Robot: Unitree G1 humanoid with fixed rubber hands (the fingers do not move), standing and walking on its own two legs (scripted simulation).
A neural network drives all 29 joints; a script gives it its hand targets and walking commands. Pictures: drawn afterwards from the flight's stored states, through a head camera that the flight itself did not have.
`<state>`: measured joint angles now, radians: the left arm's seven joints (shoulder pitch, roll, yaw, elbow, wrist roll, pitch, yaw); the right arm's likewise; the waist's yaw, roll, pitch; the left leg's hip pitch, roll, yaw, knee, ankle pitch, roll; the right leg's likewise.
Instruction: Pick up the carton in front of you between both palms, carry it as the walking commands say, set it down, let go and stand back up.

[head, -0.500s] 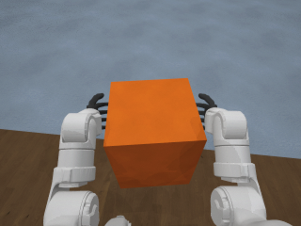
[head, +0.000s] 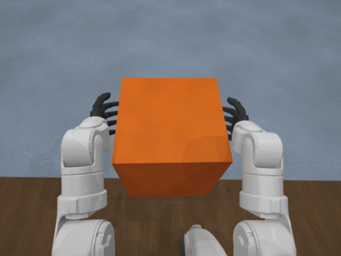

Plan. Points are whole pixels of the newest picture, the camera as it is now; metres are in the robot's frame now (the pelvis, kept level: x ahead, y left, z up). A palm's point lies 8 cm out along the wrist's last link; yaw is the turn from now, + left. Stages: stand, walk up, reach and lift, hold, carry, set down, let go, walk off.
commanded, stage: carry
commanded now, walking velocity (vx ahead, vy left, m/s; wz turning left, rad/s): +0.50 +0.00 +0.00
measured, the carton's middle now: (169, 143) +0.36 -0.02 +0.02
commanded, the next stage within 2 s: none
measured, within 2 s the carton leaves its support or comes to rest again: neither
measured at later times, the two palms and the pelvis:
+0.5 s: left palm (111, 60) +0.64 +0.14 +0.07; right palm (207, 58) +0.65 -0.16 +0.06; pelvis +0.29 -0.04 -0.04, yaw +0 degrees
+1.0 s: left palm (120, 20) +0.96 +0.13 +0.02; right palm (193, 23) +0.93 -0.16 +0.02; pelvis +0.59 +0.01 -0.07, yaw -1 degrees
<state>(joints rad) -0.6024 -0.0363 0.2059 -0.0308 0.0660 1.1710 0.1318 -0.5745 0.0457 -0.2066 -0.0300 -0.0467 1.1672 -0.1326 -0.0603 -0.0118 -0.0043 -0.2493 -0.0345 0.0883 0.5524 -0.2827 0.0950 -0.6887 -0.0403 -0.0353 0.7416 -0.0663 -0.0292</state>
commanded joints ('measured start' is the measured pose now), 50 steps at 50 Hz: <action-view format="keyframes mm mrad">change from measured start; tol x32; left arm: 1 -586 -973 -668 -23 -342 -2 -198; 50 -653 -1064 -685 -52 -374 -36 -186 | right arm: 1 -722 997 739 -96 464 -8 259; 50 -790 1078 719 -112 490 -26 269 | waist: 1 -44 112 -423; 8 95 -320 -598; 31 140 -98 -401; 35 -11 320 -658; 50 -13 118 -459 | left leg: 1 401 179 -175 -4 698 84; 5 212 144 -82 243 628 13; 8 -440 -40 -86 801 -348 -53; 27 -472 8 17 32 367 -42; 33 235 102 -38 -149 654 8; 34 529 350 -286 90 1107 68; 37 500 372 -590 -111 243 206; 50 455 218 -223 -112 805 77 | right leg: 1 28 59 -73 -198 161 -17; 6 646 -16 -30 -324 321 -63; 8 1055 -389 559 -202 354 -256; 11 809 -267 495 -336 -45 -204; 31 816 -72 58 -50 578 -89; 35 -47 130 47 727 -618 19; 50 -140 8 -40 147 -56 7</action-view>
